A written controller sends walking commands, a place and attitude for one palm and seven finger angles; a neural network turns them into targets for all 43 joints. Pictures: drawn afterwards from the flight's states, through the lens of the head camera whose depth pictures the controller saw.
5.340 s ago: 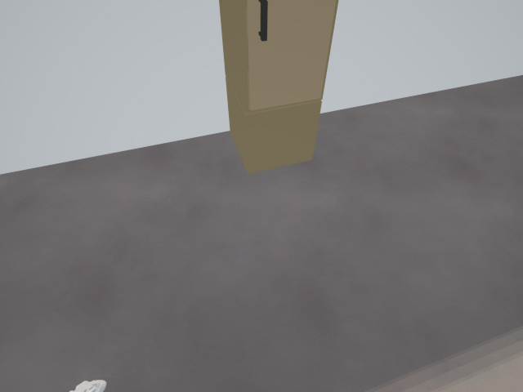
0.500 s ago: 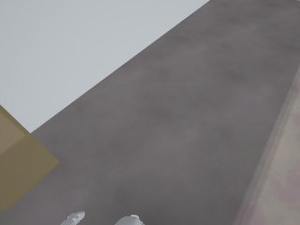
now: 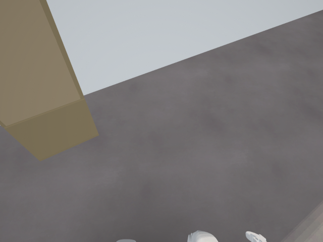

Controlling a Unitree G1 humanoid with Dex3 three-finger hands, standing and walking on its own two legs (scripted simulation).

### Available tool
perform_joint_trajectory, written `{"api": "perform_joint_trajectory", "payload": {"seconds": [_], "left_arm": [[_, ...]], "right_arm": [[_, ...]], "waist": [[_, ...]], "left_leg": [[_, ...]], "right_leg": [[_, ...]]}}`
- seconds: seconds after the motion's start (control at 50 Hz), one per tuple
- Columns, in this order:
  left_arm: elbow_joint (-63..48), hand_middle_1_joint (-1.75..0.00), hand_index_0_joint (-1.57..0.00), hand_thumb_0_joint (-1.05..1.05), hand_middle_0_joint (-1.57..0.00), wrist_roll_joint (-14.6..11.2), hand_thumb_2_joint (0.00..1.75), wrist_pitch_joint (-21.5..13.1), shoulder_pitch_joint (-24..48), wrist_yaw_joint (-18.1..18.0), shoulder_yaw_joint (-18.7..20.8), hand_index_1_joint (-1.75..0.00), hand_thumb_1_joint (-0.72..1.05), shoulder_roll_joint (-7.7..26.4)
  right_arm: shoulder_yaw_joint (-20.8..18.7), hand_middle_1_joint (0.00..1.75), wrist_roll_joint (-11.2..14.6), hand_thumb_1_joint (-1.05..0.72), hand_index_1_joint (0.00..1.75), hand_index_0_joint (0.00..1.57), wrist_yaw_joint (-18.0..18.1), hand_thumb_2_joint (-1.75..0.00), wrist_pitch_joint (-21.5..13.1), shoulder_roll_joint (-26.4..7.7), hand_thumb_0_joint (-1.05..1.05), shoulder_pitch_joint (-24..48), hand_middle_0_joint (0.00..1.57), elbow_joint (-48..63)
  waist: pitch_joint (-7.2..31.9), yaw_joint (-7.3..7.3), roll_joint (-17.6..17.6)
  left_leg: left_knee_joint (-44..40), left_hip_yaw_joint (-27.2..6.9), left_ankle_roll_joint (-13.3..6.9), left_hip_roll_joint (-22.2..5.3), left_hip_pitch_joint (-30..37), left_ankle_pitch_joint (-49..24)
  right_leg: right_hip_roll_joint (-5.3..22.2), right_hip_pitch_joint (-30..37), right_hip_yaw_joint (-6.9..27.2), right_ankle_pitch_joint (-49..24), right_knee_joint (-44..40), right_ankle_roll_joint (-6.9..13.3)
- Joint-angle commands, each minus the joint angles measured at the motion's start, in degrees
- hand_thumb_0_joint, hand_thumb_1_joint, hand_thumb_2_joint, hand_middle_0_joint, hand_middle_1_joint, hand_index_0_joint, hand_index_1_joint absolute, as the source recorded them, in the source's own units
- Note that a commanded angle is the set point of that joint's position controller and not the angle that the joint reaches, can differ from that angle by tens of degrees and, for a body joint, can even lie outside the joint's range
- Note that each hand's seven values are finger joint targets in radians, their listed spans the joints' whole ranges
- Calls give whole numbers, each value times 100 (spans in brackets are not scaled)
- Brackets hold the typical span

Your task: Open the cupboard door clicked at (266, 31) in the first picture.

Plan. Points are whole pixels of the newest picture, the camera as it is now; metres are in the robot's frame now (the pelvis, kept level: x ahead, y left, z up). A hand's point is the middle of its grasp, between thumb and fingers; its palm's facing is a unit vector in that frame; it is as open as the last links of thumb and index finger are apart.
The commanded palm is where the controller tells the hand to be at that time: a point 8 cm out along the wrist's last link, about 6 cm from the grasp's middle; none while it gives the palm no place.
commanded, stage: turn to face it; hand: left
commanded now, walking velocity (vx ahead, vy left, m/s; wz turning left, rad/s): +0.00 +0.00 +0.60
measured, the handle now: out of the picture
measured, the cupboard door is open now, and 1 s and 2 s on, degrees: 0 0 0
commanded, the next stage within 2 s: take the last steps up to it in 0.90 s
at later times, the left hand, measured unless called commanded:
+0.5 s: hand out of the picture +0.02 +0.17 -0.14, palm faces +0.30 -0.91 -0.27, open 7.4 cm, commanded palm none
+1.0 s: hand out of the picture -0.07 +0.21 -0.16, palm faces +0.50 -0.83 -0.25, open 7.4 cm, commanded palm none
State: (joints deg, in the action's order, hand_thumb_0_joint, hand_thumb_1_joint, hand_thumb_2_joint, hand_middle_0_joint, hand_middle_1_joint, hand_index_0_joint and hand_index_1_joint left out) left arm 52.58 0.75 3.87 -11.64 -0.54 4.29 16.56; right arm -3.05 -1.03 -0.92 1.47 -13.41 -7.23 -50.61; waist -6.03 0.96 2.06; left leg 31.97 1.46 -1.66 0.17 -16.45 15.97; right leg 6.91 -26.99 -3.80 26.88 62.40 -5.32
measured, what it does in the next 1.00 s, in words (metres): steps on the spot, turning left: right foot, then left foot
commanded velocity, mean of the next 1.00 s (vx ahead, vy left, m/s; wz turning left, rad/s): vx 0.01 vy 0.00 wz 0.41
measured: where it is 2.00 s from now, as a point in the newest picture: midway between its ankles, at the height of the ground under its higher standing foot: outside the picture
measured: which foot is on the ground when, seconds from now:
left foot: down 0.00-0.24, up 0.26-0.64, down 0.66-1.00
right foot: up 0.00-0.22, down 0.24-0.66, up 0.68-1.00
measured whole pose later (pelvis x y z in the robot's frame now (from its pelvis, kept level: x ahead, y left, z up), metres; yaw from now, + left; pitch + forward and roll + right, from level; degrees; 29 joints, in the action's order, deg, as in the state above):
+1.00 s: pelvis -0.03 +0.00 +0.01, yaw +28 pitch -1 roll +0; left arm 55.2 0.6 3.3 -11.7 -0.9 2.5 13.2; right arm -1.9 -1.2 -0.2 1.5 -10.7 -9.5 -55.0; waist -3.6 0.4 0.3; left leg 26.2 1.3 -2.4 1.3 -12.7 12.9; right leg 4.5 -20.9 -3.1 25.4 47.9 -4.4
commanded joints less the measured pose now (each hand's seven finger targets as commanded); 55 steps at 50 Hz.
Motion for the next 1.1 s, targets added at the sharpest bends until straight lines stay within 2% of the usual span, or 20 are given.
{"api": "perform_joint_trajectory", "payload": {"seconds": [0.0,0.12,0.18,0.2,0.22,0.24,0.3,0.34,0.5,0.56,0.6,0.62,0.64,0.68,0.76,0.9,0.98,1.04,1.06,1.08], "left_arm": [[-658,-30,-20,0,-20,-8,90,-191,217,-6,76,-30,90,316],[-787,-30,-20,0,-20,-36,90,-245,196,-50,33,-30,90,254],[-707,-30,-20,0,-20,-49,90,-333,-301,-77,66,-30,90,347],[-687,-30,-20,0,-20,-4,90,-394,-514,-108,123,-30,90,612],[-734,-30,-20,0,-20,95,90,-449,-565,-157,224,-30,90,1164],[-800,-30,-20,0,-20,50,90,-401,-458,-165,210,-30,90,1239],[-933,-30,-20,0,-20,45,90,-405,360,-144,63,-30,90,638],[-926,-30,-20,0,-20,67,90,-431,356,-153,37,-30,90,515],[-495,-30,-20,0,-20,110,90,-385,-490,-124,126,-30,90,865],[-389,-30,-20,0,-20,116,90,-357,-442,-122,174,-30,90,919],[-352,-30,-20,0,-20,27,90,-310,-381,-91,164,-30,90,833],[-474,-30,-20,0,-20,-16,90,-268,-479,-58,131,-30,90,534],[-696,-30,-20,0,-20,5,90,-250,-112,-45,-38,-30,90,200],[-556,-30,-20,0,-20,24,90,-169,226,-98,-5,-30,90,226],[-126,-30,-20,0,-20,16,90,-184,-227,-12,3,-30,90,242],[-173,-30,-20,0,-20,-2,90,-177,0,-56,-69,-30,90,67],[-107,-30,-20,0,-20,-28,90,-231,-170,-95,-98,-30,90,-16],[160,-30,-20,0,-20,8,90,-376,-712,-81,-109,-30,90,-37],[228,-30,-20,0,-20,72,90,-453,-925,-91,-69,-30,90,181],[247,-30,-20,0,-20,139,90,-481,-1095,-114,26,-30,90,679]], "right_arm": [[-321,30,-14,-90,30,20,105,-90,-72,-1228,0,-203,20,257],[-392,30,-38,-90,30,20,86,-90,1,-1278,0,-153,20,279],[-409,30,4,-90,30,20,69,-90,31,-1197,0,27,20,348],[-389,30,49,-90,30,20,44,-90,23,-959,0,-35,20,385],[-309,30,78,-90,30,20,15,-90,12,-517,0,-214,20,517],[-383,30,12,-90,30,20,33,-90,63,-780,0,-129,20,543],[-379,30,-34,-90,30,20,-72,-90,175,-699,0,-218,20,225],[-342,30,-8,-90,30,20,-118,-90,191,-602,0,-334,20,156],[-176,30,44,-90,30,20,-102,-90,143,-416,0,304,20,265],[-131,30,61,-90,30,20,-62,-90,58,-403,0,40,20,198],[-179,30,38,-90,30,20,-50,-90,-16,-650,0,-390,20,64],[-313,30,-11,-90,30,20,-28,-90,-80,-1215,0,-602,20,68],[-388,30,15,-90,30,20,-1,-90,-49,-1676,0,-967,20,17],[-336,30,-11,-90,30,20,151,-90,-66,-1431,0,-864,20,-124],[-151,30,9,-90,30,20,184,-90,-130,-944,0,-166,20,14],[-182,30,-14,-90,30,20,190,-90,-90,-917,0,-454,20,-184],[-180,30,-28,-90,30,20,183,-90,-65,-856,0,-353,20,-240],[-146,30,18,-90,30,20,156,-90,-82,-678,0,-353,20,-325],[-109,30,49,-90,30,20,131,-90,-99,-394,0,-408,20,-318],[-31,30,65,-90,30,20,93,-90,-110,-31,0,-406,20,-184]], "waist": [[868,-250,-975],[915,-220,-1178],[967,54,-931],[1048,163,-242],[1082,153,1556],[1021,158,1336],[379,-231,609],[439,-253,761],[659,204,1081],[910,101,1105],[1063,-185,511],[1278,-295,-910],[1168,-501,-1892],[956,-489,-1599],[786,-121,-1043],[751,-256,-924],[782,-163,-1106],[926,86,-755],[881,176,-13],[529,253,1494]], "left_leg": [[-1159,-1481,-780,-1319,810,-2430],[-942,-2017,-784,-1200,560,-2337],[-453,-2052,-489,-876,-154,-2005],[162,-1781,-171,-510,-798,-1097],[1578,-613,351,420,-1847,1151],[2747,-628,382,238,-1724,1843],[3984,-507,450,-99,-1656,785],[3815,-291,540,-168,-1560,574],[1668,327,552,-138,-949,1025],[584,512,450,-94,-380,775],[-791,436,321,-183,864,-543],[-1085,-1065,-166,-1344,1848,-1884],[-1220,-2073,-827,-2418,1848,-3595],[-1220,-1818,-969,-2123,1345,-3144],[-1274,-891,-710,-1416,950,-2993],[-1294,-1220,-864,-1484,1116,-2759],[-1206,-1464,-837,-1410,836,-2664],[-874,-1344,-500,-1027,108,-707],[-168,-942,-199,-560,-611,300],[1045,-159,169,204,-1750,1436]], "right_leg": [[-128,-170,256,-231,-457,-55],[-436,535,231,-212,-1831,29],[-534,1755,149,-1214,-3395,94],[20,2489,645,-1432,-4218,210],[1707,3013,2352,-1873,-4743,842],[2300,2233,2435,-2071,-4755,1319],[1318,1423,1070,-1873,-4548,1160],[1162,1535,509,-2241,-4455,1072],[1368,2235,47,-3676,-4024,1214],[1404,2306,-134,-3981,-3569,1084],[1175,1591,-515,-3331,-2773,625],[586,324,-773,-1618,-1695,217],[113,-508,-555,1109,-684,11],[111,-648,179,698,167,88],[19,-184,162,-315,86,54],[-205,173,125,-114,-1209,41],[-373,775,85,-249,-2076,146],[-408,2099,-11,-1189,-3730,200],[153,2747,600,-787,-4455,354],[1469,2918,2306,295,-5204,893]]}}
